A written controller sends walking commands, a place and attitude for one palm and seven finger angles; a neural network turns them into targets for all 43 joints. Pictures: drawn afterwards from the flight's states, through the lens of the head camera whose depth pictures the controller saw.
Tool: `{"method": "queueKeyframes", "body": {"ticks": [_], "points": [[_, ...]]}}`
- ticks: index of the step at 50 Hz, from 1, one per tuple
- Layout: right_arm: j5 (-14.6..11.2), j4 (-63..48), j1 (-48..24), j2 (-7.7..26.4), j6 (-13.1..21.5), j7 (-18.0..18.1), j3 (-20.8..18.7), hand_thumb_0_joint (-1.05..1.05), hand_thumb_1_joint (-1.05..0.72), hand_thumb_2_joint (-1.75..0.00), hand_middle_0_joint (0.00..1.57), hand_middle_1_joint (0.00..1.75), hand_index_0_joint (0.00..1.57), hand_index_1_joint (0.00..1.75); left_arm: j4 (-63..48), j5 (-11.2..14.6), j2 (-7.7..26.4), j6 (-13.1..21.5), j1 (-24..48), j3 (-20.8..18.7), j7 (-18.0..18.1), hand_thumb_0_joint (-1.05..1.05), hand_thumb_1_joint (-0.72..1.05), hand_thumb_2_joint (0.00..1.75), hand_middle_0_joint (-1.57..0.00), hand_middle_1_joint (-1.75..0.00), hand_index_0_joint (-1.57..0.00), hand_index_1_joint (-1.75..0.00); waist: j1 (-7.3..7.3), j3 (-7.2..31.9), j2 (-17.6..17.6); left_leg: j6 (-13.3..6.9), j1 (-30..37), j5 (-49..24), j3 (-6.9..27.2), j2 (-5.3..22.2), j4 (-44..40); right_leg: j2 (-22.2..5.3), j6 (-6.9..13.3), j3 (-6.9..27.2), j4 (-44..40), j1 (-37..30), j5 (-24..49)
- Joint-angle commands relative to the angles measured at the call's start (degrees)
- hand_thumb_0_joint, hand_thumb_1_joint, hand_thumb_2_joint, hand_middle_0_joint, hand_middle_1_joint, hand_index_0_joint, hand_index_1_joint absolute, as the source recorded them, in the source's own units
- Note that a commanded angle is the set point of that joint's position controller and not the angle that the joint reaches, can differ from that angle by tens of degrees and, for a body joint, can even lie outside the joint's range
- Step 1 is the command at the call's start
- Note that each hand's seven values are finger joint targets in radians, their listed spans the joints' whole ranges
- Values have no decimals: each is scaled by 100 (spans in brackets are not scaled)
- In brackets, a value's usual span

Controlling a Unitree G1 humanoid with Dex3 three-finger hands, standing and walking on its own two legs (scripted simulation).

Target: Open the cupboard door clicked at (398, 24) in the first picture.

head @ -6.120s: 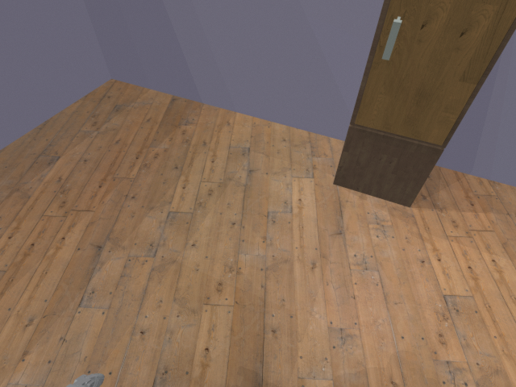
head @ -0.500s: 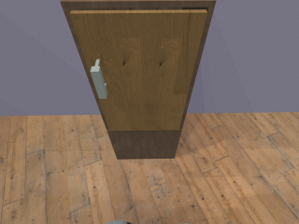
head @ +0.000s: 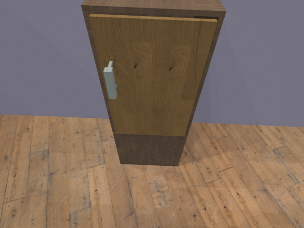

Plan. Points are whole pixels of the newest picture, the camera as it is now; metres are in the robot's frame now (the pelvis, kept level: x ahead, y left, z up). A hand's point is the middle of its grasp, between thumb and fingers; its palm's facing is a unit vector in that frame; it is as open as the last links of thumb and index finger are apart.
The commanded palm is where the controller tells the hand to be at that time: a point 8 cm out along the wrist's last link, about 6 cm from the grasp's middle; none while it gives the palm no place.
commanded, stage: come to a stop and stand still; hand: left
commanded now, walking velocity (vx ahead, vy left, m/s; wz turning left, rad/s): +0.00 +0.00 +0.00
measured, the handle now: (112, 80) +0.57 +0.20 +0.04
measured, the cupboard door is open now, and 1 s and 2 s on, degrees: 0 0 0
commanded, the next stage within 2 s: look again from close up in 0.24 s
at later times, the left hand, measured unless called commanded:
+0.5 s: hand out of the picture +0.01 +0.18 -0.17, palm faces +0.01 -0.98 -0.21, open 7.4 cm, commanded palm none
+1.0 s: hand out of the picture +0.10 +0.16 -0.13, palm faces +0.19 -0.96 -0.21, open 7.4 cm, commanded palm +0.12 +0.22 -0.06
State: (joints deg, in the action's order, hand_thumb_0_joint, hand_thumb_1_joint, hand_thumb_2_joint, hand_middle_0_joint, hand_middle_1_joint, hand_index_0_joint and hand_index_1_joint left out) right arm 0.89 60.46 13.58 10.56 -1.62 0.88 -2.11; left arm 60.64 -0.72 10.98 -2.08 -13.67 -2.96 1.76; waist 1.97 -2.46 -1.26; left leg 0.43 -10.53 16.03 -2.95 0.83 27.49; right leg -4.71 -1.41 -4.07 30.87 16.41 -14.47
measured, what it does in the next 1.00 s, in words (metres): stands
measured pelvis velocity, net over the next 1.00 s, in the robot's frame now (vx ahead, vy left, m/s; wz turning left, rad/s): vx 0.01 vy -0.02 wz -0.01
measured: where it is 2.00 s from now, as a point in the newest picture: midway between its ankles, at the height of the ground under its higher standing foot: outside the picture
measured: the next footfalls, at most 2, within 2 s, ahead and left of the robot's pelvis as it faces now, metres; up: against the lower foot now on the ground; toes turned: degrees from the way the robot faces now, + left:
none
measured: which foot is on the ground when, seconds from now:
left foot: down 0.00-1.00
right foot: down 0.00-1.00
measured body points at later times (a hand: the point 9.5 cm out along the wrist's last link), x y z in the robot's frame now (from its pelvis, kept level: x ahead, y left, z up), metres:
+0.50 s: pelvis +0.00 +0.01 +0.00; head +0.01 -0.01 +0.45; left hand +0.01 +0.23 -0.16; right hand +0.01 -0.21 -0.16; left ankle -0.02 +0.12 -0.74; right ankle +0.03 -0.13 -0.74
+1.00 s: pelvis +0.01 -0.02 +0.00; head +0.03 -0.04 +0.45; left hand +0.09 +0.21 -0.11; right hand +0.03 -0.25 -0.16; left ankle -0.02 +0.12 -0.74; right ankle +0.03 -0.13 -0.74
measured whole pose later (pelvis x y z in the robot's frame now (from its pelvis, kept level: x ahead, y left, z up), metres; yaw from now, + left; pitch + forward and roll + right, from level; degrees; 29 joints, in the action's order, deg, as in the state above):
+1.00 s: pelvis +0.01 -0.02 +0.00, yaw +0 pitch +0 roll +1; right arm -1.0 56.3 18.8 10.5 6.3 3.2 0.1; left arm 35.1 4.8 8.3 -0.4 -22.1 -2.2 3.1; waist 0.9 -2.3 1.5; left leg 2.4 -9.3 17.5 -3.1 2.8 27.5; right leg -2.5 0.6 -3.8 31.4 15.8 -15.1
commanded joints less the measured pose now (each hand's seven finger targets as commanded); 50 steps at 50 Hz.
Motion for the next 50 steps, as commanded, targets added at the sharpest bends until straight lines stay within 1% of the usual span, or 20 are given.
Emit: {"method": "queueKeyframes", "body": {"ticks": [1, 3, 4, 6, 9, 16, 17, 18, 19, 20, 21, 22, 28, 38, 45, 46, 47, 48, 49, 50], "points": [[7, -223, -46, 671, 185, 94, -34, 0, -90, -90, 20, 30, 20, 30, -159, -54, 326, 69, 8, 58, -17, 0, 90, 90, -20, -30, -20, -30, -21, -251, 1164, -479, -582, -484, 950, 1087, -1526, 4, 17, 64, 24, -213, -167], [-12, -147, 18, 606, 214, 119, -11, 0, -90, -90, 20, 30, 20, 30, 20, -36, 340, 113, -163, 94, -32, 0, 90, 90, -20, -30, -20, -30, -9, -38, 958, -399, -260, -1094, 663, 901, -1192, -24, 32, 137, -372, -398, 311], [-34, -103, 92, 572, 222, 118, -6, 0, -90, -90, 20, 30, 20, 30, 91, -31, 391, 135, -243, 99, -34, 0, 90, 90, -20, -30, -20, -30, -8, 23, 665, -360, -224, -1068, 584, 816, -1087, -59, 34, 184, -575, -562, 519], [-36, -28, 147, 529, 220, 96, -3, 0, -90, -90, 20, 30, 20, 30, 203, -36, 424, 156, -268, 126, -27, 0, 90, 90, -20, -30, -20, -30, -61, -79, 234, -225, -287, -438, 504, 677, -1059, -158, 52, 347, -818, -558, 635], [-48, 83, 298, 459, 233, 85, 19, 0, -90, -90, 20, 30, 20, 30, 259, -26, 413, 200, -239, 148, -13, 0, 90, 90, -20, -30, -20, -30, -127, -87, -2, -162, -107, -572, 396, 620, -1011, -219, 96, 422, -954, -497, 780], [-48, 275, 441, 357, 294, 100, 78, 0, -90, -90, 20, 30, 20, 30, 377, 1, 336, 258, -333, 178, 15, 0, 90, 90, -20, -30, -20, -30, -144, 33, 161, -108, 37, -921, 307, 613, -992, -251, 125, 434, -997, -645, 1022], [-94, -148, 49, 590, 367, 30, 74, 0, -90, -90, 20, 30, 20, 30, 511, -51, 460, 354, -792, 236, 256, 0, 90, 90, -20, -30, -20, -30, -30, -150, 208, 4, -371, -1330, 123, 698, -5, -426, 209, 627, -659, -582, 2073], [-33, -225, 432, 329, 345, 14, 97, 0, -90, -90, 20, 30, 20, 30, 267, -27, 638, 420, -600, 211, 194, 0, 90, 90, -20, -30, -20, -30, -244, 358, 655, 6, -317, -431, 223, 374, -305, -495, 345, 700, -514, -740, 1302], [12, -251, 341, 292, 323, -24, 130, 0, -90, -90, 20, 30, 20, 30, 157, -3, 690, 420, -457, 210, 133, 0, 90, 90, -20, -30, -20, -30, -145, 117, 735, -37, -439, -118, 232, 384, -362, -355, 362, 590, -543, -476, 367], [20, -336, 455, 331, 344, -23, 138, 0, -90, -90, 20, 30, 20, 30, 101, -28, 593, 396, -398, 228, 84, 0, 90, 90, -20, -30, -20, -30, -200, 78, 708, -96, -477, -159, 349, 449, -486, -238, 330, 498, -477, -322, -52], [22, -365, 543, 373, 361, -7, 141, 0, -90, -90, 20, 30, 20, 30, 80, -28, 513, 375, -385, 235, 56, 0, 90, 90, -20, -30, -20, -30, -210, 90, 736, -154, -527, -277, 446, 533, -558, -147, 310, 404, -400, -343, -11], [13, -391, 586, 389, 373, 13, 145, 0, -90, -90, 20, 30, 20, 30, 68, -25, 450, 363, -387, 246, 35, 0, 90, 90, -20, -30, -20, -30, -194, 51, 558, -199, -546, -400, 482, 576, -603, -105, 293, 337, -367, -373, 143], [4, -313, 711, 434, 373, 54, 162, 0, -90, -90, 20, 30, 20, 30, 82, 7, 397, 349, -370, 251, -4, 0, 90, 90, -20, -30, -20, -30, -183, -193, 47, -218, -451, -495, 407, 505, -685, -141, 275, 415, -508, -382, 458], [14, -45, 761, 367, 377, 64, 188, 0, -90, -90, 20, 30, 20, 30, 94, 17, 497, 387, -315, 173, -11, 0, 90, 90, -20, -30, -20, -30, -177, 19, -2, -153, -174, -767, 243, 473, -672, -222, 308, 469, -575, -550, 960], [10, 92, 677, 324, 347, 74, 171, 0, -90, -90, 20, 30, 20, 30, 120, 5, 524, 395, -253, 147, -10, 0, 90, 90, -20, -30, -20, -30, -170, -23, 1, -106, -138, -742, 180, 464, -627, -260, 340, 501, -682, -567, 1079], [-57, -231, 114, 614, 334, 17, 56, 0, -90, -90, 20, 30, 20, 30, 353, 5, 621, 422, -876, 136, 224, 0, 90, 90, -20, -30, -20, -30, 76, -75, -994, 57, -672, -449, 6, 592, 504, -546, 213, 802, -588, -762, 3200], [-357, -2186, -43, 1438, 1295, 287, -50, 0, -90, -90, 20, 30, 20, 30, -8354, 1084, 1882, 1830, 3829, -689, 152, 0, 88, 89, -20, -32, -20, -32, -594, 2691, 573, -225, 563, -1326, 77, -105, -285, -62, 319, 653, -232, -1254, 2449], [-238, -1911, -348, 973, 1754, 505, -17, 0, -90, -90, 20, 30, 20, 30, -6743, 633, 1493, 1561, 664, -654, 392, 0, 85, 88, -20, -33, -20, -33, -27, 2561, 1449, -242, 710, -1809, -73, -72, -338, 269, 459, 423, 10, -1211, 1504], [-387, -1920, -464, 703, 1924, 493, -24, 0, -90, -90, 20, 30, 20, 30, -5921, 915, 218, 867, -719, -48, 513, 0, 83, 87, -21, -34, -21, -34, -152, 1391, 1356, -52, -49, -1382, 49, -46, -301, 277, 361, 82, -175, -604, 824], [-407, -1776, -252, 858, 1989, 471, -23, 0, -90, -90, 20, 30, 20, 30, -5748, 1026, 167, 925, -302, -182, 435, 0, 81, 86, -21, -36, -21, -36, -388, 509, 308, -86, -459, -936, 132, -63, -150, 288, 210, -67, -304, -107, 576]]}}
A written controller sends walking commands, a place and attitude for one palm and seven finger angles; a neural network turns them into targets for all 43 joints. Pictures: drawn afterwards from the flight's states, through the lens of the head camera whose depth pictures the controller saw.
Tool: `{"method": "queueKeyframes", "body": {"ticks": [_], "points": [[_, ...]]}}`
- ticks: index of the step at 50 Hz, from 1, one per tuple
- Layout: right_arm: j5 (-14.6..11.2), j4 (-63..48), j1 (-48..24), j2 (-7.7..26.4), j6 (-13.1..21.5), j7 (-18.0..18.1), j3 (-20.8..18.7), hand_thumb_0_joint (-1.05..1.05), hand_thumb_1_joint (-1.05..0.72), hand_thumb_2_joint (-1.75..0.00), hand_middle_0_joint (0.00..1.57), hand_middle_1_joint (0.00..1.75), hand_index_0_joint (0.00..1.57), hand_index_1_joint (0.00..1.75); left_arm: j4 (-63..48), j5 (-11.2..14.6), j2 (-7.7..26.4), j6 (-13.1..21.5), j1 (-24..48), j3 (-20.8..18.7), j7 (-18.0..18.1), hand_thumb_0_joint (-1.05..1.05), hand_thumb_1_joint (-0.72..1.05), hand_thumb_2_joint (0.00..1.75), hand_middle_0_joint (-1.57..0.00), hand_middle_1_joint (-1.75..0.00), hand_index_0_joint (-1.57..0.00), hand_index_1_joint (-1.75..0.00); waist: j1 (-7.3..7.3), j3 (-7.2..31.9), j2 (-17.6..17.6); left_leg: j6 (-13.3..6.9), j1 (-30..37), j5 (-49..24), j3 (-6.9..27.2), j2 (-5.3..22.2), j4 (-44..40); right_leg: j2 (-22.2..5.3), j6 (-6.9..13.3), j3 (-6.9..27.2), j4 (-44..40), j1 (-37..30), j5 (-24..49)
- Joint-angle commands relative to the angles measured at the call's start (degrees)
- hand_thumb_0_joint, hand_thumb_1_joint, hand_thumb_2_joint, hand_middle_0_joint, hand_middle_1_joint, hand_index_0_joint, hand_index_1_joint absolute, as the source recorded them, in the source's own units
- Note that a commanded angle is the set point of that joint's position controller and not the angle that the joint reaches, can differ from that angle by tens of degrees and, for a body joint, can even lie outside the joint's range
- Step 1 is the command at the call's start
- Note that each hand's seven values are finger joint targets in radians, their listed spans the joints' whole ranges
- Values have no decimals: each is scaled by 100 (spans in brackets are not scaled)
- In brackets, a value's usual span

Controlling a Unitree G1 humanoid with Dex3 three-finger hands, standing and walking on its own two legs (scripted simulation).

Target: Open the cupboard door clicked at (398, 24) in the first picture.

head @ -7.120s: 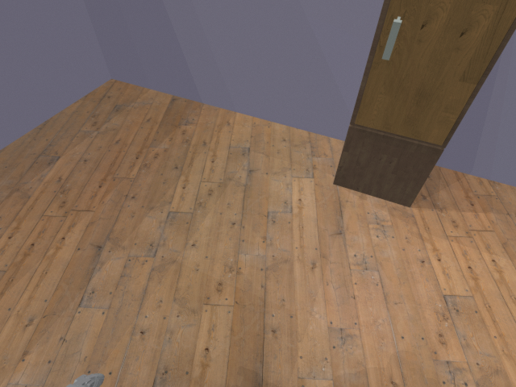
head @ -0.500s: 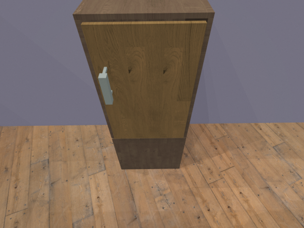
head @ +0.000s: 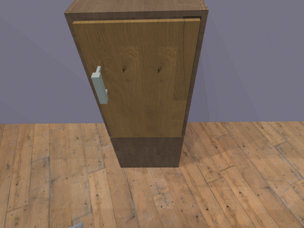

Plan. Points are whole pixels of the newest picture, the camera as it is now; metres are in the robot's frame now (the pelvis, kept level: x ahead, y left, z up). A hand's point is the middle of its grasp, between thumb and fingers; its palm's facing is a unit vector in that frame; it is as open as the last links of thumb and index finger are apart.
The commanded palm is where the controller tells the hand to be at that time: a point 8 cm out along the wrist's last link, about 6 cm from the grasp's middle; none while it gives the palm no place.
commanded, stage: raise the hand with hooked fingers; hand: left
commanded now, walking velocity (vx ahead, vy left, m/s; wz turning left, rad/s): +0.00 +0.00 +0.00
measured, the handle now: (101, 85) +0.56 +0.23 +0.04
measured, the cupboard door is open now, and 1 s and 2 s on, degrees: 0 0 0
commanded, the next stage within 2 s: none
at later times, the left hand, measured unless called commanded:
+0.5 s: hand (70, 213) +0.16 +0.22 -0.03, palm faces +0.10 -0.99 -0.04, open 9.6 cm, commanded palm +0.14 +0.28 -0.02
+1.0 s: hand (54, 186) +0.21 +0.27 +0.01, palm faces +0.08 -1.00 -0.06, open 12.6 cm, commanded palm +0.18 +0.32 +0.02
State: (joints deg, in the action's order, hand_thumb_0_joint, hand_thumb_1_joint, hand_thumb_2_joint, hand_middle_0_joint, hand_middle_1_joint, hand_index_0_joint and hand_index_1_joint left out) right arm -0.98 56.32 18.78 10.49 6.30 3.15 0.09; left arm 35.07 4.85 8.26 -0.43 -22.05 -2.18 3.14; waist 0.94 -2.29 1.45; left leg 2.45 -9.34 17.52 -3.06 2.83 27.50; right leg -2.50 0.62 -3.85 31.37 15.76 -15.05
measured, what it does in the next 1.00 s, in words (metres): lowers itself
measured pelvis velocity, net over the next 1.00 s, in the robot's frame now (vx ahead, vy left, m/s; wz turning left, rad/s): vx -0.03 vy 0.03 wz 0.03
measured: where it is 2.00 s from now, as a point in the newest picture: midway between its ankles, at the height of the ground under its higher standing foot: outside the picture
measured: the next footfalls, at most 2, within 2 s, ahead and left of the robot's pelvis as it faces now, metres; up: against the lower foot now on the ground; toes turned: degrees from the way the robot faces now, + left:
none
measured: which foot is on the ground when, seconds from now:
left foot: down 0.00-1.00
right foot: down 0.00-1.00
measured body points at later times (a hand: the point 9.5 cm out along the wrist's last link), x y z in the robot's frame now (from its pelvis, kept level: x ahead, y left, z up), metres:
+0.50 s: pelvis -0.04 +0.01 -0.08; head +0.02 +0.03 +0.36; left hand +0.15 +0.28 -0.03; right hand +0.20 -0.20 -0.13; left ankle -0.03 +0.15 -0.73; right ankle +0.02 -0.11 -0.74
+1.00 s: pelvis -0.03 +0.03 -0.05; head +0.02 +0.05 +0.39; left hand +0.20 +0.32 +0.02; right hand +0.14 -0.22 -0.12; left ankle -0.03 +0.15 -0.74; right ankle +0.02 -0.11 -0.74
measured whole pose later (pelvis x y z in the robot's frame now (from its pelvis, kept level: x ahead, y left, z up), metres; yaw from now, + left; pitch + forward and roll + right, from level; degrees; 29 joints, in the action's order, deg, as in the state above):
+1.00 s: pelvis -0.03 +0.03 -0.05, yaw +2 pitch +9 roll -2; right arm -1.9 31.8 16.0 16.1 14.9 4.0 0.6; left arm 4.3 17.8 17.3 17.2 -14.2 -17.3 -18.3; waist -0.2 4.6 0.3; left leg -0.1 -38.1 28.3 0.3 2.0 56.9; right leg -4.1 -1.5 -4.7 52.8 40.1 -21.8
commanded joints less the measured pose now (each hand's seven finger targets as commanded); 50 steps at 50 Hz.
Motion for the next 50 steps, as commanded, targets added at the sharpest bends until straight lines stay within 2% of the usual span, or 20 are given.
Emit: {"method": "queueKeyframes", "body": {"ticks": [1, 2, 3, 5, 6, 8, 9, 10, 12, 14, 17, 19, 21, 23, 29, 32, 34, 36, 43, 50], "points": [[-152, -1687, -864, 993, 1299, 225, -376, 0, -90, -90, 20, 30, 20, 30, -3330, 533, 740, 1115, 873, -605, 161, 0, 78, 85, -21, -37, -21, -37, -353, -41, -603, -347, -1015, -609, 231, -314, 97, 76, -80, -70, -376, 542, 45], [-42, -1778, -755, 1055, 1360, 196, -472, 0, -90, -90, 20, 30, 20, 30, -3010, 548, 851, 1519, 591, -940, -52, 0, 76, 84, -21, -39, -21, -39, -292, 238, -1048, -370, -1264, -402, 164, -346, 373, 70, -117, -65, -280, 803, -425], [25, -1985, -859, 987, 1418, 136, -510, 0, -90, -90, 20, 30, 20, 30, -2547, 640, 596, 1909, -119, -999, -331, 0, 74, 83, -21, -40, -21, -40, -75, 264, -1359, -341, -1720, -164, 153, -375, 678, 71, -123, -16, -55, 1037, -824], [22, -2340, -923, 911, 1474, -75, -576, 0, -90, -90, 20, 30, 20, 30, -2040, 818, 481, 2800, -902, -1241, -1039, 0, 69, 81, -22, -43, -22, -43, 277, 580, -1093, -203, -2488, -86, 72, -473, 1304, -5, -16, 219, 626, 1117, -899], [42, -2515, -1034, 924, 1490, -166, -613, 0, -90, -90, 20, 30, 20, 30, -2027, 909, 424, 3295, -1036, -1226, -1418, 0, 67, 80, -22, -45, -22, -45, 327, 744, -1190, -186, -2856, -60, 51, -484, 1682, -9, 11, 332, 983, 1246, -720], [49, -2782, -1123, 1026, 1532, -306, -667, 0, -90, -90, 20, 30, 20, 30, -2118, 1045, 583, 4160, -719, -1264, -2222, 0, 62, 78, -22, -48, -22, -48, 240, 1132, -1007, -186, -3483, 10, 76, -510, 2394, -84, 48, 580, 1571, 1520, -326], [-10, -2926, -1049, 1071, 1487, -352, -718, 0, -90, -90, 20, 30, 20, 30, -1958, 1151, 804, 4158, -847, -1521, -2510, 0, 60, 77, -22, -50, -22, -50, 354, 1330, -630, -204, -3591, -40, 32, -532, 2614, -162, 99, 808, 1705, 1460, -223], [-43, -3224, -1197, 1128, 1430, -351, -690, 0, -90, -90, 20, 30, 20, 30, -2344, 1308, 831, 3984, -777, -1486, -2707, 0, 57, 76, -22, -51, -22, -51, 375, 1650, -600, -245, -3689, 36, -45, -589, 2713, -193, 71, 896, 1703, 1369, -341], [-128, -3634, -1286, 1150, 1328, -245, -669, 0, -90, -90, 20, 30, 20, 30, -3034, 1549, 952, 3440, -311, -1525, -2834, 0, 53, 74, -23, -54, -23, -54, 277, 1944, -714, -317, -3792, 240, -98, -631, 2849, -193, -28, 1057, 1536, 1369, -817], [-120, -3839, -1235, 1150, 1258, -134, -595, 0, -90, -90, 20, 30, 20, 30, -3739, 1634, 1013, 3145, 344, -1483, -2697, 0, 48, 72, -23, -57, -23, -57, 64, 1743, -692, -365, -3900, 551, 48, -558, 2935, -59, -43, 995, 1528, 1869, -1615], [-42, -3712, -758, 1036, 1167, -74, -550, 0, -90, -90, 20, 30, 20, 30, -5044, 1316, 1170, 3137, 695, -1476, -2222, 0, 41, 69, -24, -62, -24, -62, -59, 2264, 288, -375, -3306, -142, 174, -376, 2921, 120, 26, 540, 2080, 1884, -355], [33, -3576, -665, 1054, 1115, -29, -470, 0, -90, -90, 20, 30, 20, 30, -5408, 1151, 1249, 3154, 1108, -1351, -2039, 0, 36, 67, -24, -64, -24, -64, -248, 2261, 173, -394, -3257, -384, 309, -297, 3043, 230, 51, 330, 2353, 2067, 99], [5, -3470, -649, 1012, 1097, -2, -444, 0, -90, -90, 20, 30, 20, 30, -5228, 1069, 1040, 3065, 838, -1175, -2035, 0, 32, 65, -24, -68, -24, -68, -274, 2184, 385, -370, -3147, -378, 353, -276, 2963, 239, 47, 181, 2348, 2233, 114], [-32, -3411, -720, 1038, 1112, 24, -388, 0, -90, -90, 20, 30, 20, 30, -5083, 1075, 1138, 2869, 848, -1202, -2098, 0, 27, 63, -25, -70, -25, -70, -285, 2080, 466, -349, -3187, -138, 413, -272, 2851, 245, 35, 118, 2237, 2286, -203], [-89, -3490, -980, 995, 1041, 66, -250, 0, -90, -90, 20, 30, 20, 30, -4516, 1318, 1395, 1951, 360, -1684, -2206, 0, 13, 57, -25, -80, -25, -80, 29, 2110, 205, -296, -3175, -28, 512, -318, 2303, 268, 46, -66, 1962, 1724, -492], [-72, -3479, -905, 984, 1083, 52, -240, 0, -90, -90, 20, 30, 20, 30, -4735, 1372, 1407, 1961, 361, -1804, -2043, 0, 6, 54, -26, -84, -26, -84, 40, 2167, -8, -279, -3060, -111, 526, -300, 2138, 257, 12, -145, 1881, 1653, -457], [-59, -3440, -916, 1007, 1114, 43, -204, 0, -90, -90, 20, 30, 20, 30, -4591, 1377, 1453, 2024, 484, -1827, -1967, 0, 1, 52, -26, -87, -26, -87, 36, 1830, -5, -260, -3113, 26, 561, -292, 2037, 282, 48, -176, 1830, 1744, -653], [-55, -3410, -776, 1051, 1179, 36, -217, 0, -90, -90, 20, 30, 20, 30, -4669, 1331, 1447, 2185, 627, -1777, -1928, 0, -3, 50, -27, -90, -27, -90, -24, 1881, 116, -253, -2979, 134, 531, -289, 1971, 261, 38, -175, 1789, 1830, -749], [-105, -3358, -574, 1210, 1247, 95, -210, 0, -90, -90, 20, 30, 20, 30, -4351, 1350, 1714, 2262, 1120, -1882, -2061, 0, -20, 43, -28, -100, -28, -100, -101, 1692, 136, -266, -2865, 385, 491, -308, 1773, 226, 32, -91, 1522, 1710, -922], [-119, -3315, -512, 1256, 1211, 133, -176, 0, -90, -90, 20, 30, 20, 30, -4218, 1434, 1996, 2119, 1593, -2112, -2176, 0, -36, 36, -29, -111, -29, -111, -56, 1781, 386, -234, -2371, -389, 496, -285, 1614, 276, 68, -125, 1446, 1279, -95]]}}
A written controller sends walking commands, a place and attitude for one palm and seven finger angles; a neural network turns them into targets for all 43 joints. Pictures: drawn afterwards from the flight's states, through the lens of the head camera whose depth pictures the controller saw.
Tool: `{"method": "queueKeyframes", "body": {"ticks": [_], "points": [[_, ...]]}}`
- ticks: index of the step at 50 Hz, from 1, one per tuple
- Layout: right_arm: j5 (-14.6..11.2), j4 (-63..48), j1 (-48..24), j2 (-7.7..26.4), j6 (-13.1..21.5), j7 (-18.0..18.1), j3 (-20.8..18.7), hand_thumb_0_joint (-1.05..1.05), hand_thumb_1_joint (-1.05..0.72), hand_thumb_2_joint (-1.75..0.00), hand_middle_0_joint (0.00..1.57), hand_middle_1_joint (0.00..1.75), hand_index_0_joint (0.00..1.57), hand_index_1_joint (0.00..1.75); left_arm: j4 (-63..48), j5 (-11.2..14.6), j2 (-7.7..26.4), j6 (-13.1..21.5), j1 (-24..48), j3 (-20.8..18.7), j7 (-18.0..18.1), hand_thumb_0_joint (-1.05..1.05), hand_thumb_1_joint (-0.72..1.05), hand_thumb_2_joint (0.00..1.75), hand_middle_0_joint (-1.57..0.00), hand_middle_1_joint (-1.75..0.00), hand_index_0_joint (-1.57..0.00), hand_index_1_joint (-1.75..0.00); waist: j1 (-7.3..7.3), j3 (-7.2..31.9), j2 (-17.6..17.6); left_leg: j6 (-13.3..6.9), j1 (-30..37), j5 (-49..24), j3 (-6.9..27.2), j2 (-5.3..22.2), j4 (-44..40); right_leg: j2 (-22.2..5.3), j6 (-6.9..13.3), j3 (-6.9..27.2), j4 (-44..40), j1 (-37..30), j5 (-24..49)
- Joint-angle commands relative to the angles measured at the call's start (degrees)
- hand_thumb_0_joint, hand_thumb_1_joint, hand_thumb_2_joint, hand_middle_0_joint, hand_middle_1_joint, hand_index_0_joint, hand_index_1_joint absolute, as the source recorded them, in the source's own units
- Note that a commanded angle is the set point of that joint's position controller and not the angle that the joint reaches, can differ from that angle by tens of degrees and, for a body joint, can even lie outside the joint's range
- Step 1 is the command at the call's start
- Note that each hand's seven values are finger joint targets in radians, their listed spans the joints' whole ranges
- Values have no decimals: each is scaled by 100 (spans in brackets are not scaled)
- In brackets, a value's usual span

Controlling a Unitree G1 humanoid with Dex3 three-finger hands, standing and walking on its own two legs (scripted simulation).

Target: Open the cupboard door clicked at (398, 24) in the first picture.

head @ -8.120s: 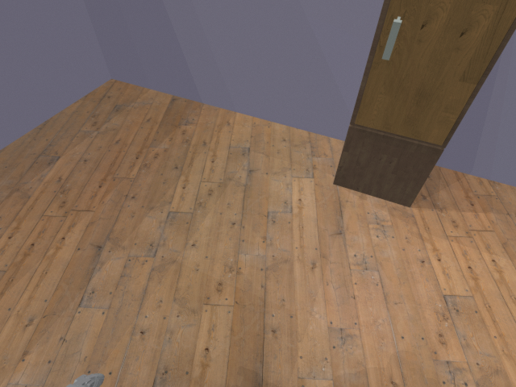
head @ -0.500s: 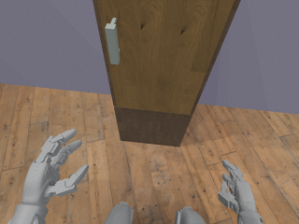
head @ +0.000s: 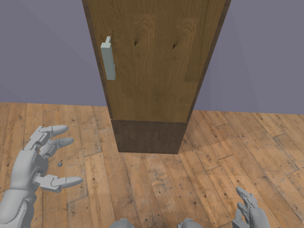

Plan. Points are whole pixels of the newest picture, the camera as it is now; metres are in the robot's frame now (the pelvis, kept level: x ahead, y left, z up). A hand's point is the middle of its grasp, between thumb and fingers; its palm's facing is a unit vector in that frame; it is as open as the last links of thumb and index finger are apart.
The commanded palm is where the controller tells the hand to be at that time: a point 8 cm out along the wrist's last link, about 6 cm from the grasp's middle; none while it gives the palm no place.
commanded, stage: raise the hand with hooked fingers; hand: left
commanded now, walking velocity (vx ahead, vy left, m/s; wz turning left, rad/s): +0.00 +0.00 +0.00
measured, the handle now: (109, 58) +0.59 +0.18 +0.10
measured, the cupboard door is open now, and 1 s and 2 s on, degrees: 0 0 0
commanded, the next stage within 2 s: move the hooked fingers beside the handle in 1.02 s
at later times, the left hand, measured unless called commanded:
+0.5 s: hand (48, 130) +0.30 +0.26 +0.11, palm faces +0.07 -1.00 -0.05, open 14.0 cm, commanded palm +0.27 +0.30 +0.12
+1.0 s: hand (50, 128) +0.30 +0.25 +0.12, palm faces +0.07 -1.00 -0.02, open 14.0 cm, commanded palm +0.27 +0.30 +0.12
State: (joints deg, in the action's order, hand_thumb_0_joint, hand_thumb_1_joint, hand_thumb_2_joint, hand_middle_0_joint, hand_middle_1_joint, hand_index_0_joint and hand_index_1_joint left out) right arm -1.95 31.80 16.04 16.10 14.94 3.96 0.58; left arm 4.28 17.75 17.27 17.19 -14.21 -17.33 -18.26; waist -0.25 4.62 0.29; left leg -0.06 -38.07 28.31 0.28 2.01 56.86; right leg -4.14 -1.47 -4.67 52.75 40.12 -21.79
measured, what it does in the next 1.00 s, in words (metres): stands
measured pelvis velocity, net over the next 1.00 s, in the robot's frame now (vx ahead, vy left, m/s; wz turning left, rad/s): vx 0.01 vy -0.02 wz -0.02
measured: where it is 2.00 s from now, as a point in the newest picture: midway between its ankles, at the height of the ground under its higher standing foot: outside the picture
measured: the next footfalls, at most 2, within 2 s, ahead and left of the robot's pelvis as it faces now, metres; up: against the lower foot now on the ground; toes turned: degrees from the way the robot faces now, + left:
none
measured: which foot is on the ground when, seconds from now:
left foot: down 0.00-1.00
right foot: down 0.00-1.00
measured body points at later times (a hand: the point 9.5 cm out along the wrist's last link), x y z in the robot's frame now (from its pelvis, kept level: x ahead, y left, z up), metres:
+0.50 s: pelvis +0.01 -0.02 +0.02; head +0.05 -0.02 +0.47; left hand +0.29 +0.31 +0.12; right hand +0.18 -0.26 -0.06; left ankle +0.00 +0.11 -0.68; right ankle +0.04 -0.14 -0.68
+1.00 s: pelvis +0.01 -0.02 +0.03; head +0.04 -0.02 +0.48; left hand +0.29 +0.31 +0.12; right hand +0.16 -0.27 -0.05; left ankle +0.00 +0.11 -0.68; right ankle +0.04 -0.14 -0.68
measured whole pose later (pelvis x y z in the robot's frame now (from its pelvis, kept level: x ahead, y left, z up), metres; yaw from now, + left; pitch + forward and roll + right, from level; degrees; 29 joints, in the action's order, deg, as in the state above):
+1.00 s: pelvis +0.01 -0.02 +0.03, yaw -1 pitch +5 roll +0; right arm -2.2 32.9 16.2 15.8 11.0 5.3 2.6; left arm 25.5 19.4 22.2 13.7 5.1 -26.2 -27.1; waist 0.5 2.3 1.1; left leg 1.3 -26.4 23.4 -0.8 2.7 44.4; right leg -2.8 -0.3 -4.1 42.7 29.9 -18.0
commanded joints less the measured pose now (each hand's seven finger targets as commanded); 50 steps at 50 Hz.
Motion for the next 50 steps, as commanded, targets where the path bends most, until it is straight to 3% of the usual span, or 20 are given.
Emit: {"method": "queueKeyframes", "body": {"ticks": [1, 6, 15, 18, 22, 26, 28, 34, 35, 40, 44, 46, 47, 50], "points": [[-25, -844, -224, 693, 334, 46, -222, 0, -90, -90, 20, 30, 20, 30, -1064, 139, 1106, 320, 831, -610, -60, 0, -38, 35, -29, -112, -29, -112, 67, 1093, 649, 24, 558, -1528, 125, -210, -1338, 431, 273, -36, -732, -1189, 663], [-28, -816, -223, 721, 249, 60, -191, 0, -90, -90, 20, 30, 20, 30, -692, 197, 1292, 112, 1238, -780, -220, 0, -50, 30, -30, -120, -30, -120, 38, 1035, 457, 15, 693, -1772, 93, -212, -1428, 446, 262, -22, -887, -1438, 1059], [-22, -727, -260, 740, 141, 133, -112, 0, -90, -90, 20, 30, 20, 30, -34, 306, 1696, -80, 2268, -1077, -619, 0, -50, 30, -30, -120, -30, -120, 24, 1141, 419, -13, 954, -2002, 26, -238, -1547, 439, 268, 99, -1133, -1851, 1479], [-42, -684, -252, 752, 113, 161, -127, 0, -90, -90, 20, 30, 20, 30, 281, 325, 1798, -107, 2457, -1167, -718, 0, -50, 30, -30, -120, -30, -120, 15, 1125, 208, -30, 945, -1932, -2, -238, -1597, 417, 241, 152, -1255, -1921, 1449], [-38, -666, -233, 754, 83, 181, -114, 0, -90, -90, 20, 30, 20, 30, 459, 320, 2031, -117, 2844, -1314, -828, 0, -50, 30, -30, -120, -30, -120, 61, 1257, 438, -28, 1115, -2073, -24, -239, -1703, 397, 261, 182, -1308, -2102, 1603], [-42, -660, -201, 781, 32, 205, -116, 0, -90, -90, 20, 30, 20, 30, 779, 328, 2231, -169, 3173, -1468, -882, 0, -50, 30, -30, -120, -30, -120, 62, 1213, 237, -44, 1100, -1975, -63, -240, -1789, 390, 243, 248, -1427, -2213, 1547], [-53, -683, -183, 766, 25, 189, -136, 0, -90, -90, 20, 30, 20, 30, 993, 355, 1977, -190, 2907, -1326, -933, 0, -50, 30, -30, -120, -30, -120, 102, 1178, 175, -42, 1098, -2031, -86, -248, -1828, 373, 241, 240, -1451, -2251, 1634], [-41, -760, -170, 805, -50, 128, -163, 0, -90, -90, 20, 30, 20, 30, 977, 347, 2062, -160, 2948, -1373, -921, 0, -50, 30, -30, -120, -30, -120, 109, 981, 75, -54, 1013, -1896, -130, -256, -1855, 374, 246, 297, -1507, -2203, 1479], [-34, -762, -187, 793, -56, 127, -171, 0, -90, -90, 20, 30, 20, 30, 839, 320, 2160, -112, 3061, -1440, -897, 0, -50, 30, -30, -120, -30, -120, 114, 1130, 275, -53, 1092, -1902, -139, -258, -1874, 363, 247, 323, -1505, -2245, 1492], [-13, -760, -198, 757, -56, 144, -155, 0, -90, -90, 20, 30, 20, 30, 667, 282, 2233, 76, 3186, -1515, -772, 0, -50, 30, -30, -120, -30, -120, 114, 1231, 441, -59, 1198, -1870, -142, -249, -1912, 381, 258, 345, -1508, -2293, 1445], [-7, -719, -184, 772, -49, 177, -147, 0, -90, -90, 20, 30, 20, 30, 807, 279, 2148, 101, 3164, -1439, -790, 0, -50, 30, -30, -120, -30, -120, 74, 1104, 295, -59, 1170, -1797, -123, -243, -1932, 395, 257, 323, -1526, -2257, 1380], [-39, -705, -224, 760, -60, 199, -133, 0, -90, -90, 20, 30, 20, 30, 974, 274, 2044, 32, 3204, -1331, -858, 0, -50, 30, -30, -120, -30, -120, 52, 945, 401, -45, 1131, -1585, -121, -241, -1980, 383, 257, 307, -1585, -2090, 1137], [-52, -709, -234, 761, -63, 207, -126, 0, -90, -90, 20, 30, 20, 30, 1082, 294, 1975, -5, 3198, -1280, -876, 0, -50, 30, -30, -120, -30, -120, 42, 855, 221, -46, 1071, -1490, -113, -243, -1992, 381, 244, 313, -1622, -2066, 1021], [-41, -739, -239, 776, -44, 220, -126, 0, -90, -90, 20, 30, 20, 30, 951, 288, 2095, -20, 3294, -1329, -928, 0, -50, 30, -30, -120, -30, -120, 73, 1054, 257, -50, 1149, -1581, -86, -241, -1986, 386, 257, 305, -1576, -2157, 1097]]}}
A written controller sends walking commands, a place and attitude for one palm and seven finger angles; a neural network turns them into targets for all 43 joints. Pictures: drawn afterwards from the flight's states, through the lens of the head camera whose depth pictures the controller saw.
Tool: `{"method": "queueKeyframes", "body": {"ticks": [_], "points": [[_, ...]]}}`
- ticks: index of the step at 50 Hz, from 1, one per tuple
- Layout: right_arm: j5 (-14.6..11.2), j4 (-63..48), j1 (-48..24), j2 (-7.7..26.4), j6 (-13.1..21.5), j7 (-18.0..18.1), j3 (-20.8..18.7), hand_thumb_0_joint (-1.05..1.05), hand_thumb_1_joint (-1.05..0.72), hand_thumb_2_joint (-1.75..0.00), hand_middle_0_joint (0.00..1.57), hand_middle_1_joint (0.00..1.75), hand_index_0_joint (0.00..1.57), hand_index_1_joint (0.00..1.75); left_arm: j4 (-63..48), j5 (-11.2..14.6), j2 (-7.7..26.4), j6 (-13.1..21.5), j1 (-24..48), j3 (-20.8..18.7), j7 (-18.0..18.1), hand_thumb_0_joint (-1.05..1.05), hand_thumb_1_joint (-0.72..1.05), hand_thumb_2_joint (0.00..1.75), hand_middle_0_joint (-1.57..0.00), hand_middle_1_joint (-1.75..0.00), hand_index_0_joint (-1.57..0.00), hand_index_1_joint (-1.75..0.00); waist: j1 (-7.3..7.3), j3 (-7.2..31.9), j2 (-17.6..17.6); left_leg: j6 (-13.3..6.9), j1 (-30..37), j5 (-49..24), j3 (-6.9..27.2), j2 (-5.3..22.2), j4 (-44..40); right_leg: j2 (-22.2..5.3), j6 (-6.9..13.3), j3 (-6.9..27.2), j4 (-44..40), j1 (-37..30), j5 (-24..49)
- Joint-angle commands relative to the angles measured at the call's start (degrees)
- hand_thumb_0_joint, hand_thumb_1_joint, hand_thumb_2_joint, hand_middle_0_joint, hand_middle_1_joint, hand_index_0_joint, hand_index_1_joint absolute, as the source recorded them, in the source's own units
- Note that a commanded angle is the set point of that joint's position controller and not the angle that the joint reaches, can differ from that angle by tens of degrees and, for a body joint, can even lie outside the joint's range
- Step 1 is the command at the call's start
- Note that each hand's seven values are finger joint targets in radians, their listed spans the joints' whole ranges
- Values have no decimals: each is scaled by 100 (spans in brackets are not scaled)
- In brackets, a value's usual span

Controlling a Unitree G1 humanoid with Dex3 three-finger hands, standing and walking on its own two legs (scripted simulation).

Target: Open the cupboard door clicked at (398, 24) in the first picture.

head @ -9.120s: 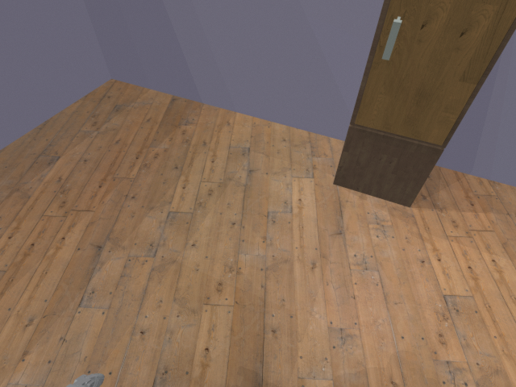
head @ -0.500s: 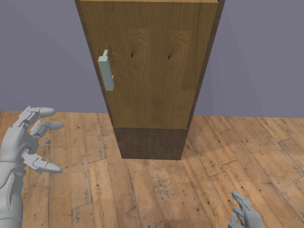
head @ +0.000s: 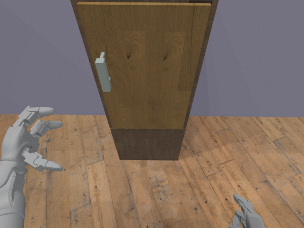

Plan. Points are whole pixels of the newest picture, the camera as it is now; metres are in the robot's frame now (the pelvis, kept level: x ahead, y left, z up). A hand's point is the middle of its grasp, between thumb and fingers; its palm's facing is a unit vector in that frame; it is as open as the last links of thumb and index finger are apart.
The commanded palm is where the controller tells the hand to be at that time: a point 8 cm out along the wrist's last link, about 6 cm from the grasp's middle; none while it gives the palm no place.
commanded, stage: raise the hand with hooked fingers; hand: left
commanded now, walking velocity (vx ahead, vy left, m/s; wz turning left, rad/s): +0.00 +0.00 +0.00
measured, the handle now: (104, 72) +0.58 +0.21 +0.07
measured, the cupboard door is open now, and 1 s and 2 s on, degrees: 0 0 0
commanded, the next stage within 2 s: move the hooked fingers beside the handle in 0.02 s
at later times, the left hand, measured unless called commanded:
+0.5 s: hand (60, 121) +0.35 +0.27 +0.08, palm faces +0.05 -1.00 +0.00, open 14.0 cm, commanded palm +0.32 +0.32 +0.08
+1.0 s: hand (70, 103) +0.42 +0.27 +0.08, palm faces +0.05 -1.00 +0.00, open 14.0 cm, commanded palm +0.40 +0.32 +0.08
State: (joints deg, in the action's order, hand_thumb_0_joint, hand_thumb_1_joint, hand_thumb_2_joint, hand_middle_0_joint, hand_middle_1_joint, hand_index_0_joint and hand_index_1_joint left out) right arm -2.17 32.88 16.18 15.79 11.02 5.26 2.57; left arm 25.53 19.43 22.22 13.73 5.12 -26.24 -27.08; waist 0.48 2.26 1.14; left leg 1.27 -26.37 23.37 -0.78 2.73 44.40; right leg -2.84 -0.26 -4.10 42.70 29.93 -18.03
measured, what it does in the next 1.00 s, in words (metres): stands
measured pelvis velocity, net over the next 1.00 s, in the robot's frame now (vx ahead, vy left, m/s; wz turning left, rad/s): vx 0.00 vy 0.00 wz -0.02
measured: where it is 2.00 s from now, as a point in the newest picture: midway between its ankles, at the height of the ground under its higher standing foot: outside the picture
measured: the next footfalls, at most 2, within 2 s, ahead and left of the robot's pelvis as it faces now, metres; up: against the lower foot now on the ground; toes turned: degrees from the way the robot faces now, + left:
none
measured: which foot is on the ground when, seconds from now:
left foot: down 0.00-1.00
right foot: down 0.00-1.00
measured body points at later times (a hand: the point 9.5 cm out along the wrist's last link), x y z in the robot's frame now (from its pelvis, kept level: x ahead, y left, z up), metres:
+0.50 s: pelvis +0.00 +0.00 +0.00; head +0.05 +0.01 +0.44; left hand +0.34 +0.32 +0.09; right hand +0.13 -0.25 -0.09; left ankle -0.01 +0.13 -0.71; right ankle +0.04 -0.13 -0.71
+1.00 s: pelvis +0.00 +0.00 -0.01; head +0.08 +0.01 +0.43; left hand +0.41 +0.32 +0.09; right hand +0.08 -0.27 -0.11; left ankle -0.01 +0.13 -0.71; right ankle +0.04 -0.13 -0.71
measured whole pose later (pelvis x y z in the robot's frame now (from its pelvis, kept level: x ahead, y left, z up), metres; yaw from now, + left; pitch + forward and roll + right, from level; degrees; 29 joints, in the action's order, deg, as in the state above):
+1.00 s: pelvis +0.00 +0.00 -0.01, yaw -1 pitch +12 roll -1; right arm -1.3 34.2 20.1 16.6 3.5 3.9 2.0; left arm 54.4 12.2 29.9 17.7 33.2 -28.5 -25.8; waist -4.0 3.6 0.1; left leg 1.0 -36.0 24.6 -1.4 3.3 48.5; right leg -2.2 -0.4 -3.1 45.8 39.6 -18.2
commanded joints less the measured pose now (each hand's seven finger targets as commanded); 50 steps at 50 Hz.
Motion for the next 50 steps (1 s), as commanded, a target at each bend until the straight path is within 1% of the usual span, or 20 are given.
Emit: {"method": "queueKeyframes", "body": {"ticks": [1, 4, 6, 7, 9, 11, 14, 15, 18, 20, 23, 26, 31, 33, 35, 37, 41, 44, 48, 50], "points": [[-10, -851, -247, 800, 347, 95, -317, 0, -90, -90, 20, 30, 20, 30, -1109, 122, 1595, 301, 1312, -451, -56, 0, -50, 30, -30, -120, -30, -120, 5, 1303, 243, -181, -21, -1044, 9, -318, -728, 255, 132, 264, -573, -1103, 681], [-4, -861, -248, 810, 363, 95, -304, 0, -90, -90, 20, 30, 20, 30, -1129, 140, 1566, 311, 1344, -410, -52, 0, -50, 30, -30, -120, -30, -120, -7, 1203, 109, -181, -59, -1040, 46, -308, -723, 285, 148, 225, -544, -1050, 634], [-14, -852, -263, 789, 375, 91, -289, 0, -90, -90, 20, 30, 20, 30, -1123, 112, 1557, 301, 1368, -403, -46, 0, -50, 30, -30, -120, -30, -120, 0, 1200, 289, -164, -44, -1007, 47, -315, -740, 269, 152, 212, -536, -1009, 618], [-24, -836, -277, 783, 384, 99, -283, 0, -90, -90, 20, 30, 20, 30, -1208, 89, 1410, 313, 1695, -192, -36, 0, -50, 30, -30, -120, -30, -120, -87, 1153, 366, -158, -4, -926, 62, -314, -757, 274, 143, 175, -534, -858, 547], [-6, -753, -210, 818, 388, 139, -286, 0, -90, -90, 20, 30, 20, 30, -1124, 50, 1548, 330, 2197, -210, 26, 0, -50, 30, -30, -120, -30, -120, -167, 1151, 248, -165, 9, -906, 108, -297, -713, 303, 153, 186, -514, -789, 494], [-4, -691, -146, 829, 374, 165, -288, 0, -90, -90, 20, 30, 20, 30, -804, -6, 1654, 311, 2365, -293, 58, 0, -50, 30, -30, -120, -30, -120, -171, 1238, 143, -162, -36, -846, 105, -300, -695, 270, 134, 208, -520, -794, 455], [10, -634, -101, 847, 338, 174, -284, 0, -90, -90, 20, 30, 20, 30, -628, -109, 1724, 345, 2811, -198, 44, 0, -50, 30, -30, -120, -30, -120, -206, 1386, 288, -160, -25, -957, 103, -306, -635, 270, 156, 227, -440, -812, 591], [15, -651, -91, 836, 326, 162, -284, 0, -90, -90, 20, 30, 20, 30, -505, -131, 1749, 345, 2750, -240, 33, 0, -50, 30, -30, -120, -30, -120, -146, 1507, 351, -149, -32, -998, 97, -311, -637, 258, 154, 237, -423, -878, 657], [5, -633, -32, 846, 275, 140, -288, 0, -90, -90, 20, 30, 20, 30, -215, -172, 1633, 333, 2938, -91, 50, 0, -50, 30, -30, -120, -30, -120, -187, 1502, 278, -141, -69, -1065, 105, -302, -622, 262, 149, 186, -379, -763, 764], [11, -602, 34, 883, 213, 123, -280, 0, -90, -90, 20, 30, 20, 30, 110, -201, 1824, 334, 3184, -195, 65, 0, -50, 30, -30, -120, -30, -120, -212, 1400, 236, -140, -205, -1051, 119, -290, -594, 280, 163, 197, -348, -727, 760], [22, -630, 129, 880, 137, 69, -311, 0, -90, -90, 20, 30, 20, 30, 205, -284, 1828, 376, 3272, -181, 119, 0, -50, 30, -30, -120, -30, -120, -161, 1696, 443, -126, -150, -1291, 88, -299, -561, 268, 167, 183, -253, -780, 1022], [41, -670, 257, 893, 41, 17, -346, 0, -90, -90, 20, 30, 20, 30, 230, -300, 1963, 444, 3195, -332, 153, 0, -50, 30, -30, -120, -30, -120, -115, 1988, 312, -135, -139, -1630, 67, -285, -500, 297, 161, 194, -164, -961, 1398], [33, -615, 390, 932, -122, -6, -368, 0, -90, -90, 20, 30, 20, 30, 678, -347, 2053, 491, 3541, -365, 176, 0, -50, 30, -30, -120, -30, -120, -228, 1789, 151, -163, -414, -1352, 13, -278, -484, 311, 130, 238, -202, -848, 1236], [40, -576, 439, 928, -156, -10, -383, 0, -90, -90, 20, 30, 20, 30, 638, -395, 2049, 571, 3925, -285, 206, 0, -50, 30, -30, -120, -30, -120, -294, 1856, 297, -174, -338, -1334, 16, -280, -464, 314, 127, 248, -202, -765, 1214], [52, -532, 522, 958, -213, 0, -392, 0, -90, -90, 20, 30, 20, 30, 811, -420, 2322, 627, 4065, -466, 198, 0, -50, 30, -30, -120, -30, -120, -281, 1995, 219, -186, -418, -1371, 14, -274, -411, 323, 132, 293, -171, -882, 1281], [52, -482, 554, 948, -261, -2, -390, 0, -90, -90, 20, 30, 20, 30, 892, -485, 2254, 703, 4304, -345, 181, 0, -50, 30, -30, -120, -30, -120, -331, 2009, 406, -183, -400, -1407, 20, -277, -395, 317, 140, 276, -138, -777, 1314], [71, -414, 689, 963, -352, -25, -419, 0, -90, -90, 20, 30, 20, 30, 1153, -486, 2316, 752, 4397, -394, 150, 0, -50, 30, -30, -120, -30, -120, -332, 2247, 394, -193, -344, -1670, 12, -259, -311, 335, 140, 281, -84, -823, 1596], [72, -417, 734, 997, -449, -39, -411, 0, -90, -90, 20, 30, 20, 30, 1536, -511, 2452, 721, 4507, -480, 151, 0, -50, 30, -30, -120, -30, -120, -375, 2100, 138, -216, -581, -1580, -6, -256, -287, 340, 126, 288, -68, -816, 1596], [86, -426, 792, 998, -567, -68, -414, 0, -90, -90, 20, 30, 20, 30, 1758, -649, 2661, 812, 4864, -529, 148, 0, -50, 30, -30, -120, -30, -120, -387, 2181, 329, -220, -675, -1508, -29, -262, -241, 332, 120, 324, -30, -758, 1552], [86, -389, 840, 998, -623, -67, -417, 0, -90, -90, 20, 30, 20, 30, 1872, -656, 2667, 885, 5182, -474, 122, 0, -50, 30, -30, -120, -30, -120, -474, 2237, 290, -235, -637, -1585, -22, -249, -172, 352, 115, 336, -3, -708, 1645]]}}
